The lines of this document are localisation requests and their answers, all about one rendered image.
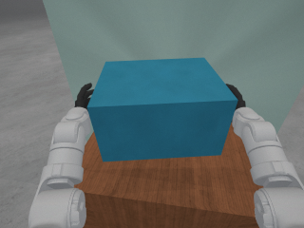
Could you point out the robot left hand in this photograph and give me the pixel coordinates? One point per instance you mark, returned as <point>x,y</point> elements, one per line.
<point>82,97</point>

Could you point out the left robot upper arm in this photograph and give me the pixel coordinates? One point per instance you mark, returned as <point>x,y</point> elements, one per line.
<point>59,208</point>

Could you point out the left robot forearm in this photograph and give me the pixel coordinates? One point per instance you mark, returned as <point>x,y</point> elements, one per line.
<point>64,165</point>

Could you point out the carton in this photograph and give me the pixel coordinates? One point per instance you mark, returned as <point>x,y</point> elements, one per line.
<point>160,109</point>

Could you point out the robot right hand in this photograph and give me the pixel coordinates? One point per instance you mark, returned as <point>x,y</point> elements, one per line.
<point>240,102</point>

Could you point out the right robot forearm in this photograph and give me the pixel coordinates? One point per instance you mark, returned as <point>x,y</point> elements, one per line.
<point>270,167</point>

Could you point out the right robot upper arm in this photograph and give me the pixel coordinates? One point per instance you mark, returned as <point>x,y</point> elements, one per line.
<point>279,207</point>

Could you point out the pedestal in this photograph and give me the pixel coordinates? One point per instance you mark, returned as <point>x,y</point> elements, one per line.
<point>187,192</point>

